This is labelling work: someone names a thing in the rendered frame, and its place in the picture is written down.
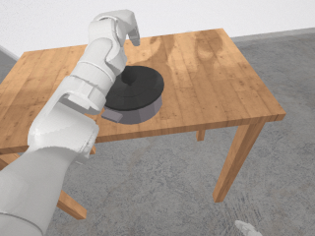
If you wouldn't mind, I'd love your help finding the lid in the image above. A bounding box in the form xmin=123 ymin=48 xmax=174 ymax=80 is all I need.
xmin=104 ymin=66 xmax=164 ymax=111

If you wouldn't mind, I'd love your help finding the table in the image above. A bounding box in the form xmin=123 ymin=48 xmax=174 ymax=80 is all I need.
xmin=0 ymin=28 xmax=286 ymax=220

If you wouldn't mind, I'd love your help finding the left robot hand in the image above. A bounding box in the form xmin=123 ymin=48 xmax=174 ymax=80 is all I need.
xmin=93 ymin=9 xmax=141 ymax=62

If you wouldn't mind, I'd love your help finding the knob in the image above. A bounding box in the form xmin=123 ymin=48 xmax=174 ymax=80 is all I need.
xmin=119 ymin=65 xmax=138 ymax=85

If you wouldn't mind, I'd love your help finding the right robot hand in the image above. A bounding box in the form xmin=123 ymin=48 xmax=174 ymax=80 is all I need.
xmin=234 ymin=220 xmax=263 ymax=236

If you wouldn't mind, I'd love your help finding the robot left upper arm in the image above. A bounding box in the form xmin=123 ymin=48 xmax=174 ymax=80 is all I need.
xmin=0 ymin=101 xmax=99 ymax=236

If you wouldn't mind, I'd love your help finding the left robot forearm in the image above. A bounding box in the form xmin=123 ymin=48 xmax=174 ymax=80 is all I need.
xmin=28 ymin=15 xmax=127 ymax=146

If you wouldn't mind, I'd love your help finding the pot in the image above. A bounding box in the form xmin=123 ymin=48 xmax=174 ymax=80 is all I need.
xmin=100 ymin=95 xmax=162 ymax=125

